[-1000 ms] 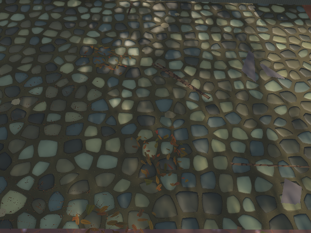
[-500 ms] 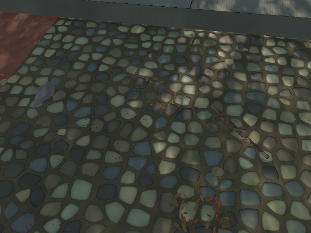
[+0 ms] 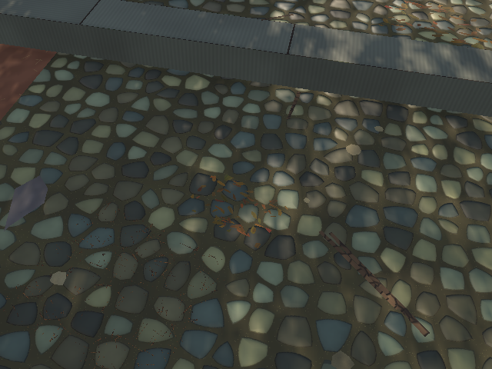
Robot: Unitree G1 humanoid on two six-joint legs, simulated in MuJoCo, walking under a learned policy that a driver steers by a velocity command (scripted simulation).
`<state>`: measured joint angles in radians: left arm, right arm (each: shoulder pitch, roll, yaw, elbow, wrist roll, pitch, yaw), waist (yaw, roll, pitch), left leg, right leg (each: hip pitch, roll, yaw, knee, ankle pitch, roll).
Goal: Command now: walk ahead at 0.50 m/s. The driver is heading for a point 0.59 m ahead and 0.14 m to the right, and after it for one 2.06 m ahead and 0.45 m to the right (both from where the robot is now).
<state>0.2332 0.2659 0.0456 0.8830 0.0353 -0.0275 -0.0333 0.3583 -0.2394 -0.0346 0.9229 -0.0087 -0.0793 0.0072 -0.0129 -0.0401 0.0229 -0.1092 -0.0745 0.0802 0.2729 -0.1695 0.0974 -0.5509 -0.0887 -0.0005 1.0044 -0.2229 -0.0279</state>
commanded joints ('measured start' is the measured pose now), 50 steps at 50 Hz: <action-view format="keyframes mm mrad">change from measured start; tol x32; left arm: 1 -42 41 6 -58 0 2 -5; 50 233 -50 -4 174 -3 28 50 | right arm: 1 27 -112 -22 -23 4 -17 -2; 50 -155 -20 12 37 -5 5 -31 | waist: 1 13 91 48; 17 117 -217 -329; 37 57 -22 77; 44 -60 201 -435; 50 72 110 -82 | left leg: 1 22 263 -199 -180 190 116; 14 219 280 -92 153 807 56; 16 -140 163 -8 680 389 3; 17 -425 -23 -37 977 -370 -20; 18 -501 44 -159 1035 -315 -1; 40 -263 56 -2 246 105 -13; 43 439 487 -380 274 1069 187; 50 -162 302 -149 9 664 126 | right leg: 1 -119 -31 -10 -75 106 25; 11 -68 34 -69 -415 144 -33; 15 442 105 -87 -538 95 -121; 17 889 -355 652 -685 7 -308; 23 397 -134 196 -840 184 -177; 40 612 -90 5 -611 879 -108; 42 457 -14 -32 -277 600 -55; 44 139 176 28 233 -423 -12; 50 311 70 29 -19 -199 24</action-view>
